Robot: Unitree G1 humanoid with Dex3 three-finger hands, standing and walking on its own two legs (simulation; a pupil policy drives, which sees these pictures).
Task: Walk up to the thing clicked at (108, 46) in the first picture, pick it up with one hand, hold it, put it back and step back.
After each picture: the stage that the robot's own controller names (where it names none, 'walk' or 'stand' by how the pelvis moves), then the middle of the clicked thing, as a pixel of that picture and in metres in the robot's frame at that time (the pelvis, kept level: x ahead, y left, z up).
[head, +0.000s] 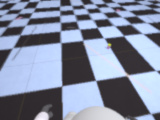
stand; (108, 46) +1.56 -0.46 -0.72
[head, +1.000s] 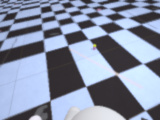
walk; (94, 47) +1.48 -0.01 -0.70
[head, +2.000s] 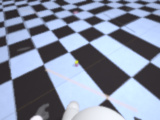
walk; (76, 63) +0.94 +0.26 -0.71
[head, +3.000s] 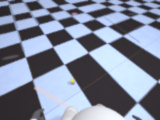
walk; (72, 81) +0.56 +0.21 -0.70
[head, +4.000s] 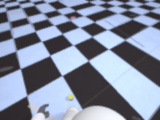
stand; (71, 97) +0.33 +0.22 -0.69
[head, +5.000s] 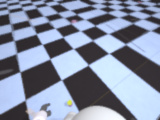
stand; (70, 103) +0.28 +0.22 -0.71
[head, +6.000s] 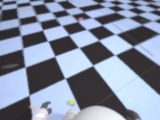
stand; (72, 102) +0.27 +0.18 -0.72
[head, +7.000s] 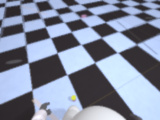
stand; (73, 98) +0.31 +0.17 -0.71
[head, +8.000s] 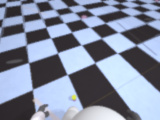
stand; (74, 98) +0.32 +0.16 -0.72
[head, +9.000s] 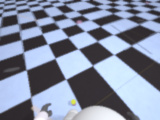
stand; (73, 102) +0.30 +0.19 -0.72
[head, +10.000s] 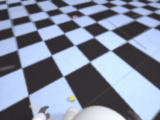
walk; (72, 98) +0.31 +0.19 -0.72
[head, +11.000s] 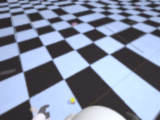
stand; (72, 101) +0.34 +0.19 -0.72
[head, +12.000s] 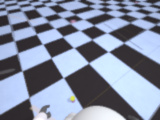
stand; (72, 99) +0.35 +0.19 -0.73
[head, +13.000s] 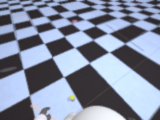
stand; (72, 98) +0.36 +0.19 -0.73
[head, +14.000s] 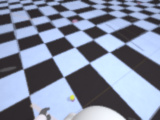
stand; (72, 98) +0.36 +0.19 -0.73
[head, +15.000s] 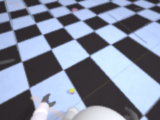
go down; (72, 91) +0.37 +0.19 -0.71
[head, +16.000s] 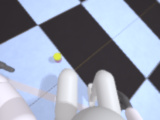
go down; (57, 58) +0.43 +0.24 -0.29
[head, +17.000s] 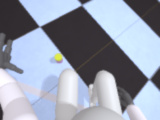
close in; (58, 58) +0.44 +0.24 -0.29
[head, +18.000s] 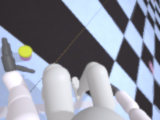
close in; (25, 54) +0.42 +0.29 -0.22
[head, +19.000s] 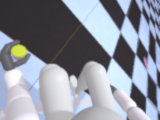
close; (19, 53) +0.41 +0.29 -0.22
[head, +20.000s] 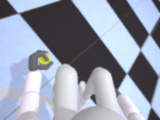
lift; (44, 60) +0.35 +0.27 -0.16
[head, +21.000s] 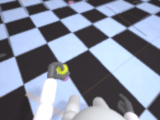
lift; (63, 73) +0.32 +0.18 +0.00
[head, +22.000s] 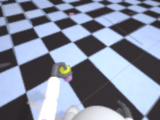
hold; (66, 73) +0.33 +0.17 +0.00
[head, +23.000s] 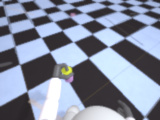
hold; (67, 74) +0.33 +0.16 -0.01
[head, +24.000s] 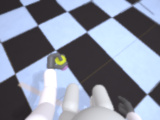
crouch; (61, 63) +0.39 +0.20 -0.07
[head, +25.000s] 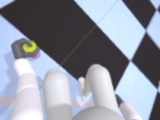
lower; (32, 51) +0.44 +0.28 -0.19
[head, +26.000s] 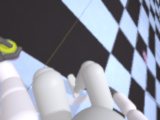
lower; (10, 51) +0.43 +0.31 -0.23
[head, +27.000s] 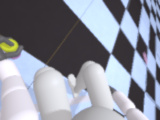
lower; (12, 50) +0.43 +0.31 -0.23
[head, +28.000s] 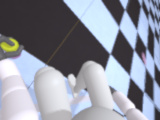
lower; (12, 49) +0.43 +0.31 -0.23
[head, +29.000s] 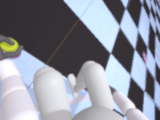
loosen; (12, 49) +0.43 +0.31 -0.23
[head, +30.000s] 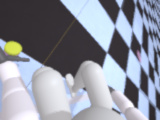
withdraw; (12, 51) +0.42 +0.29 -0.23
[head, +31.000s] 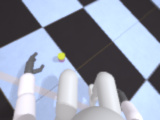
walk; (61, 57) +0.45 +0.24 -0.31
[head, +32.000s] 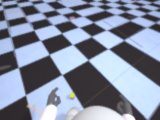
stand; (72, 96) +0.37 +0.17 -0.66
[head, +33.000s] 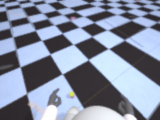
stand; (72, 95) +0.39 +0.19 -0.67
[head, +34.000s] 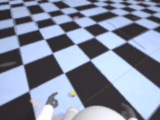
stand; (73, 93) +0.39 +0.18 -0.69
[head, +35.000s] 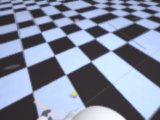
walk; (74, 94) +0.40 +0.18 -0.72
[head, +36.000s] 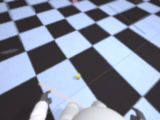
walk; (78, 76) +0.54 +0.12 -0.69
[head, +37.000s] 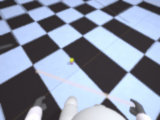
walk; (71, 61) +0.80 +0.27 -0.69
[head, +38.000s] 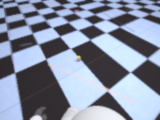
stand; (78, 58) +1.06 +0.22 -0.70
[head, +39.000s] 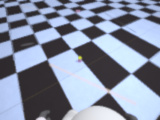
stand; (79, 59) +1.05 +0.19 -0.72
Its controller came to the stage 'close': yes
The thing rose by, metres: 0.71
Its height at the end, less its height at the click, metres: +0.00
